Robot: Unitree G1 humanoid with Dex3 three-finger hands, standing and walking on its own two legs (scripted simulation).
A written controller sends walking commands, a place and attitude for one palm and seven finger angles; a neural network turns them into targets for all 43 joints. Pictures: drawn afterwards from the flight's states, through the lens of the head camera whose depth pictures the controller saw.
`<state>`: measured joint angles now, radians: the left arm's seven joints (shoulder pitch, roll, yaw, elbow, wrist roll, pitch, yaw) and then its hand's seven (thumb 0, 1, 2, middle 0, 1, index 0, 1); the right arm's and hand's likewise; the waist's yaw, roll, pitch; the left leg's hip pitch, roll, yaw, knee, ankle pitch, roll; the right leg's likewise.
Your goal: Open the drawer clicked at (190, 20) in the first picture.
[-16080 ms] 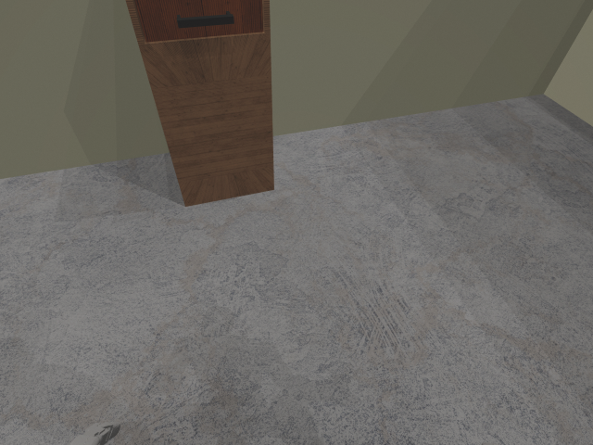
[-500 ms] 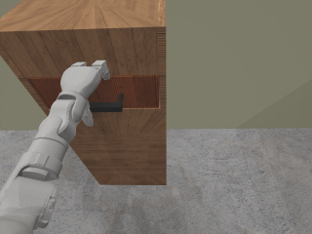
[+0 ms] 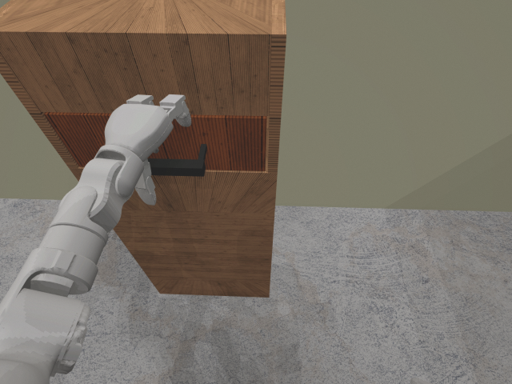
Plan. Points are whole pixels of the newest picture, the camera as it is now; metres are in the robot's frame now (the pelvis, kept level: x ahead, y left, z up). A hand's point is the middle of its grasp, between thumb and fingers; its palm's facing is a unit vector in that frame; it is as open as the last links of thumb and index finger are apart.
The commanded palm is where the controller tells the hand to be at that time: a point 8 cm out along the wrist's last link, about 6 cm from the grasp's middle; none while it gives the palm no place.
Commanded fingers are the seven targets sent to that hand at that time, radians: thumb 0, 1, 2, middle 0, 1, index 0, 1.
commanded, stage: move the hooked fingers above the handle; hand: left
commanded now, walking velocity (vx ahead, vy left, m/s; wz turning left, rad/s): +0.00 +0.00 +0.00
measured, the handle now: (159, 158) +0.48 +0.19 +0.06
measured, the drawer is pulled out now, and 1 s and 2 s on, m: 0.00 0.00 0.00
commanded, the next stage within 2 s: none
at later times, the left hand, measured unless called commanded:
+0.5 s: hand (148, 177) +0.40 +0.19 +0.10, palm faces -0.09 -0.04 -1.00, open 13.8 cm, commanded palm +0.42 +0.22 +0.18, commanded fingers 0.00 -0.50 0.30 -0.30 -1.20 -0.30 -1.20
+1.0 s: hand (129, 154) +0.43 +0.22 +0.12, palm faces -0.06 -0.01 -1.00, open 13.6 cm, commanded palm +0.41 +0.23 +0.18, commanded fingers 0.00 -0.50 0.30 -0.30 -1.20 -0.30 -1.20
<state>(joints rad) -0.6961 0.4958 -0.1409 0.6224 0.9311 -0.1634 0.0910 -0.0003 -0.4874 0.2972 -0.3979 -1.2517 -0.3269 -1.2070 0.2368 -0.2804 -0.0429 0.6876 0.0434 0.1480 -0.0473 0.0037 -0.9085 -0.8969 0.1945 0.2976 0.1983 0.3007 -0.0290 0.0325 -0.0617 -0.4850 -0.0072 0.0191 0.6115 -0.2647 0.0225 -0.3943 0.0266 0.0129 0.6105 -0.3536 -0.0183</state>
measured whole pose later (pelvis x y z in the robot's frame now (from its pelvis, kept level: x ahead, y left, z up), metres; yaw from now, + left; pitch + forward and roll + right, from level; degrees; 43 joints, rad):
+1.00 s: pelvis -0.01 -0.02 +0.01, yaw -2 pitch +5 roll +1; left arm -0.72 0.54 -0.07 0.84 0.97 0.02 0.01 0.00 -0.49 0.30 -0.37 -1.22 -0.35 -1.25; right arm 0.23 -0.25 0.03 0.65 0.08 0.18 -0.10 0.00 -0.91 -0.90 0.20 0.30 0.20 0.30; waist -0.06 0.05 -0.07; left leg -0.40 0.02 0.05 0.53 -0.22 0.01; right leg -0.34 0.05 0.05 0.57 -0.31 -0.03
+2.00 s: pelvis +0.00 +0.00 +0.00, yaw +0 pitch +8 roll +0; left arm -0.71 0.49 -0.17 0.60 0.92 -0.18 0.13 0.00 -0.49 0.30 -0.45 -1.28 -0.33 -1.21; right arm 0.24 -0.29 -0.05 0.70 0.05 0.14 -0.05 0.00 -0.91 -0.90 0.19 0.30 0.20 0.30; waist -0.03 0.03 -0.06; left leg -0.51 -0.01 0.02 0.63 -0.27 0.02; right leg -0.42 0.03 0.01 0.62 -0.36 -0.02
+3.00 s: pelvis +0.00 +0.00 +0.00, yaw -1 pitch +9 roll +0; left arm -0.69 0.45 -0.11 0.83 1.02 0.04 0.13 0.00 -0.49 0.30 -0.35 -1.23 -0.35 -1.26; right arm 0.23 -0.21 0.01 0.66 0.05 0.19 -0.03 0.00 -0.91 -0.90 0.20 0.30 0.20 0.30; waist -0.04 0.06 -0.11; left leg -0.53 0.00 0.04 0.65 -0.28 0.03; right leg -0.45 0.03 0.03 0.66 -0.37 -0.01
